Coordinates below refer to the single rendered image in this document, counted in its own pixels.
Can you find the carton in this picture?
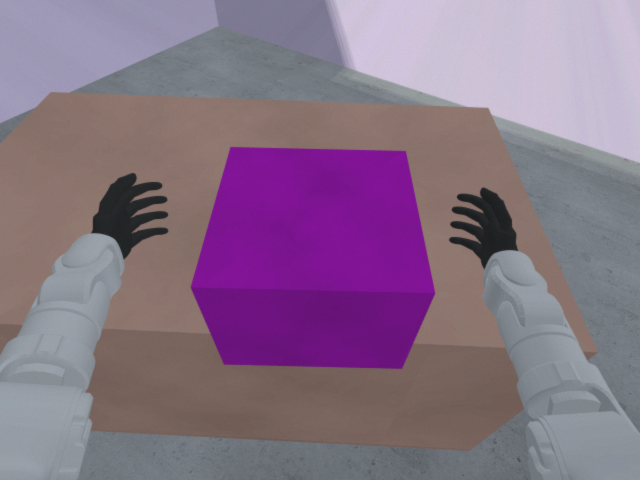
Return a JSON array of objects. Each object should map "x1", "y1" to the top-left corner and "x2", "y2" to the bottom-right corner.
[{"x1": 191, "y1": 147, "x2": 435, "y2": 369}]

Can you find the robot right upper arm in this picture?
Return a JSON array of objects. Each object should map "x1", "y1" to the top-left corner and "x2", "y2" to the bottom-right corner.
[{"x1": 526, "y1": 411, "x2": 640, "y2": 480}]

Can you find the pedestal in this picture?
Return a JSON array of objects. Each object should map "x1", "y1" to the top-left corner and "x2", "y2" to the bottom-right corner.
[{"x1": 0, "y1": 92, "x2": 598, "y2": 451}]

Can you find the robot left upper arm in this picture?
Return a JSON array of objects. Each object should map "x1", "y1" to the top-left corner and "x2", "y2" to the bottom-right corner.
[{"x1": 0, "y1": 382, "x2": 93, "y2": 480}]

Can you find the robot right hand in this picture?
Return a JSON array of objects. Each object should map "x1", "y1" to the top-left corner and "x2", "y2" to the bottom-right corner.
[{"x1": 449, "y1": 188, "x2": 518, "y2": 270}]

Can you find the robot right forearm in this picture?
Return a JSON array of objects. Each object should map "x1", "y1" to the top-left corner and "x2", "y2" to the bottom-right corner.
[{"x1": 483, "y1": 250, "x2": 640, "y2": 441}]

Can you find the robot left hand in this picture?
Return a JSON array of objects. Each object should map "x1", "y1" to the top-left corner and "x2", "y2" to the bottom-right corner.
[{"x1": 91, "y1": 173, "x2": 168, "y2": 259}]

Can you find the robot left forearm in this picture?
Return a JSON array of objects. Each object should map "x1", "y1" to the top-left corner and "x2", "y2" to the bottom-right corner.
[{"x1": 0, "y1": 233, "x2": 125, "y2": 393}]

